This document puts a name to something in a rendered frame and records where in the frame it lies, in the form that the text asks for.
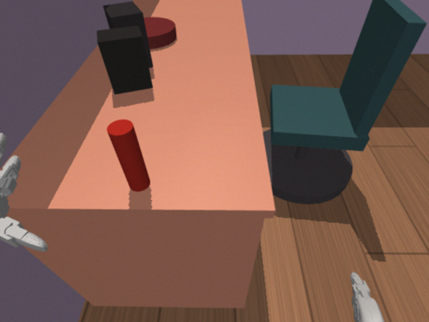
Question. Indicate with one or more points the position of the desk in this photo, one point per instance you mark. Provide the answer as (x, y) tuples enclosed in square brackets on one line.
[(189, 239)]

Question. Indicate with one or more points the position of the office chair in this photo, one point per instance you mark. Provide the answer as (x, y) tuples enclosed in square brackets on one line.
[(312, 127)]

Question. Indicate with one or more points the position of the right robot hand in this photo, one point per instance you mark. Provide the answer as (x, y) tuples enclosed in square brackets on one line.
[(365, 308)]

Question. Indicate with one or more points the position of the left robot hand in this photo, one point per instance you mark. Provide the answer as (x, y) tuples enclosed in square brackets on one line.
[(12, 231)]

